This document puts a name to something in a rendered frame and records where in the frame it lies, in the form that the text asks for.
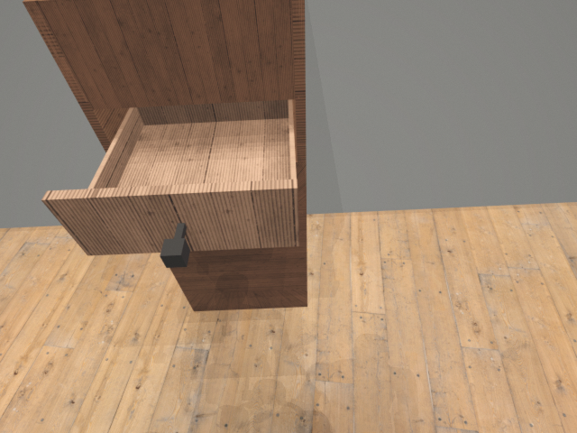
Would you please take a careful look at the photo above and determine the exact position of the cabinet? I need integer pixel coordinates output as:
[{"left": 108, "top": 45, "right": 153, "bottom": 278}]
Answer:
[{"left": 23, "top": 0, "right": 307, "bottom": 311}]

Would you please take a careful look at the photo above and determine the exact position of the handle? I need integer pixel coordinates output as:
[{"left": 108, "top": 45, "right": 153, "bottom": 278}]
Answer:
[{"left": 160, "top": 223, "right": 190, "bottom": 268}]

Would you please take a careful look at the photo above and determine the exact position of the drawer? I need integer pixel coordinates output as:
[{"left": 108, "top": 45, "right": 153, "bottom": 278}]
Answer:
[{"left": 41, "top": 99, "right": 299, "bottom": 256}]

